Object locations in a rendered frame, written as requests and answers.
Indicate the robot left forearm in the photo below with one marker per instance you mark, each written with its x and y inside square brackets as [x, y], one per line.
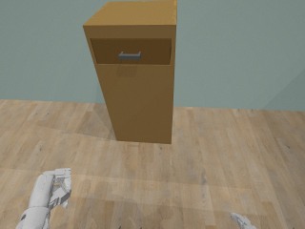
[37, 217]

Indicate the handle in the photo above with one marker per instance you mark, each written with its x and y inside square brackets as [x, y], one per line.
[129, 56]

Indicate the drawer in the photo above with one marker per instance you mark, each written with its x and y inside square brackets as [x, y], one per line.
[154, 51]

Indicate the left robot hand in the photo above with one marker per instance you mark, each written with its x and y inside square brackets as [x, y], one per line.
[46, 194]

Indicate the cabinet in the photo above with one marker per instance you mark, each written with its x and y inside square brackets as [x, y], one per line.
[139, 97]

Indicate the right robot hand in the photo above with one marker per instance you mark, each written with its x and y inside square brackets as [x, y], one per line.
[242, 222]

